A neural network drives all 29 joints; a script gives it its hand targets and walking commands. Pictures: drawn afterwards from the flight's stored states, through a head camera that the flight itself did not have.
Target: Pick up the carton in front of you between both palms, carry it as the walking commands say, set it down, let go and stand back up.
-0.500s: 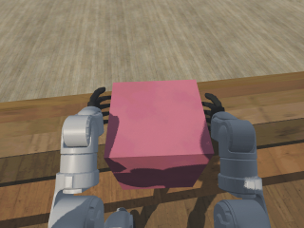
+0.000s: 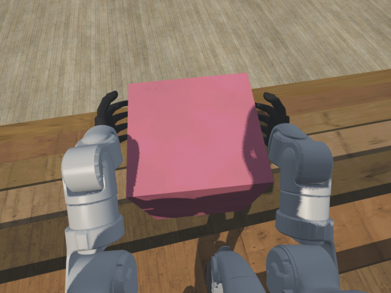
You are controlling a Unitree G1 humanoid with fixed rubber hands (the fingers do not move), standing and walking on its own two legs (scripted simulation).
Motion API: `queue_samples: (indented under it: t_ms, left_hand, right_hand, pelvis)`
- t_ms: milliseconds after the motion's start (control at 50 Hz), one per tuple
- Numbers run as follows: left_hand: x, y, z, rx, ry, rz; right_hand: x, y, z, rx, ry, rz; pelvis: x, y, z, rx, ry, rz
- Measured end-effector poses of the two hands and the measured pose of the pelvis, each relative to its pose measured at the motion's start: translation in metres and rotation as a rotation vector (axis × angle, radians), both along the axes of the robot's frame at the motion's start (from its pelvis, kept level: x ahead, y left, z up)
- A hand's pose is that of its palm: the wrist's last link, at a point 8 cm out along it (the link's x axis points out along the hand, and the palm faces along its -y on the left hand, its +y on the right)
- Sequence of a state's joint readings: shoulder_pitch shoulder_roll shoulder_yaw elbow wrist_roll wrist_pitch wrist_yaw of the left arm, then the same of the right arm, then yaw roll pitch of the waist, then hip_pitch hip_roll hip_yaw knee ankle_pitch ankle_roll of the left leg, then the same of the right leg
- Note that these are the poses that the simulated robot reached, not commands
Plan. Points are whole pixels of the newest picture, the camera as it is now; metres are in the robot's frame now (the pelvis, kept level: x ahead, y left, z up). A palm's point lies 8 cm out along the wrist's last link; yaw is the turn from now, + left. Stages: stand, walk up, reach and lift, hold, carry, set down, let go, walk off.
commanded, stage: carry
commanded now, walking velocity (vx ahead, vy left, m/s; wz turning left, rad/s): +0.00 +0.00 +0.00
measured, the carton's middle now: (195, 156) +0.37 -0.02 +0.03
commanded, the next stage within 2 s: none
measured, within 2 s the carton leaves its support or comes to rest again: neither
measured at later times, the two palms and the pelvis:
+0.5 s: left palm (147, 99) +0.62 +0.11 -0.06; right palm (246, 98) +0.62 -0.19 -0.07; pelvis +0.27 -0.06 -0.12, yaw +0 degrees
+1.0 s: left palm (151, 60) +0.89 +0.11 -0.14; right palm (229, 64) +0.86 -0.19 -0.14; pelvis +0.53 -0.01 -0.26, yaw -3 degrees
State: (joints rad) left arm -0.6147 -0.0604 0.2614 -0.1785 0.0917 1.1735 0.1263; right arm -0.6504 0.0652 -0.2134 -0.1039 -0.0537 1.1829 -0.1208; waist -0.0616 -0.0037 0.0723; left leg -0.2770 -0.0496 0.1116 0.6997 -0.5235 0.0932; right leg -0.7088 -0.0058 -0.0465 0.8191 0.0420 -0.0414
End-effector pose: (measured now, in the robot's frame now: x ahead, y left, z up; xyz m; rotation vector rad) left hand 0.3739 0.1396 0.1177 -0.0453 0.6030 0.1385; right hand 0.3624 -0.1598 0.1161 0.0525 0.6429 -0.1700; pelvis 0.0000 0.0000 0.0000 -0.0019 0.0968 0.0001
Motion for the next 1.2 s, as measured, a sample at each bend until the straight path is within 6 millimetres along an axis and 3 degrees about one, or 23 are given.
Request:
queue_samples:
  t_ms: [100,160,200,300,420,520,660,760,840,880,1040,1200]
  left_hand:
    - [0.07,-0.017,-0.014,0.04,-0.031,-0.014]
    - [0.11,-0.021,-0.037,0.084,-0.034,0.003]
    - [0.131,-0.021,-0.063,0.102,0.018,0.011]
    - [0.165,-0.024,-0.128,0.077,0.206,0.021]
    - [0.211,-0.033,-0.165,0.053,0.236,0.04]
    - [0.251,-0.034,-0.177,0.035,0.206,0.048]
    - [0.323,-0.023,-0.169,0.031,0.082,0.048]
    - [0.393,-0.01,-0.171,0.039,-0.032,0.03]
    - [0.454,-0.019,-0.195,0.044,-0.062,-0.046]
    - [0.472,-0.025,-0.214,0.051,-0.015,-0.076]
    - [0.534,-0.026,-0.265,0.052,0.161,-0.105]
    - [0.601,-0.011,-0.285,0.023,0.16,-0.051]
  right_hand:
    - [0.069,-0.017,-0.021,-0.032,-0.031,0.032]
    - [0.117,-0.021,-0.051,-0.03,-0.035,0.074]
    - [0.142,-0.021,-0.079,-0.036,0.014,0.1]
    - [0.179,-0.024,-0.137,-0.05,0.2,0.123]
    - [0.228,-0.033,-0.173,-0.017,0.232,0.098]
    - [0.264,-0.034,-0.186,-0.001,0.202,0.074]
    - [0.337,-0.023,-0.178,-0.015,0.077,0.08]
    - [0.405,-0.01,-0.179,-0.039,-0.037,0.082]
    - [0.447,-0.018,-0.199,-0.09,-0.064,0.037]
    - [0.459,-0.024,-0.216,-0.095,-0.014,0.022]
    - [0.514,-0.024,-0.262,-0.063,0.162,-0.018]
    - [0.597,-0.011,-0.274,-0.076,0.158,0.017]
  pelvis:
    - [0.08,-0.015,-0.051,0.055,-0.059,0.006]
    - [0.129,-0.025,-0.096,0.06,-0.091,-0.002]
    - [0.148,-0.032,-0.115,0.044,-0.083,-0.016]
    - [0.186,-0.048,-0.121,0.05,-0.05,-0.007]
    - [0.231,-0.056,-0.119,0.059,-0.013,0.001]
    - [0.278,-0.055,-0.119,0.055,-0.005,-0.009]
    - [0.357,-0.047,-0.136,0.022,-0.011,-0.031]
    - [0.425,-0.037,-0.183,-0.023,-0.054,-0.032]
    - [0.471,-0.028,-0.236,-0.031,-0.074,-0.03]
    - [0.484,-0.023,-0.249,-0.013,-0.07,-0.024]
    - [0.544,-0.007,-0.255,-0.033,-0.044,-0.039]
    - [0.619,-0.011,-0.251,-0.056,-0.018,-0.008]
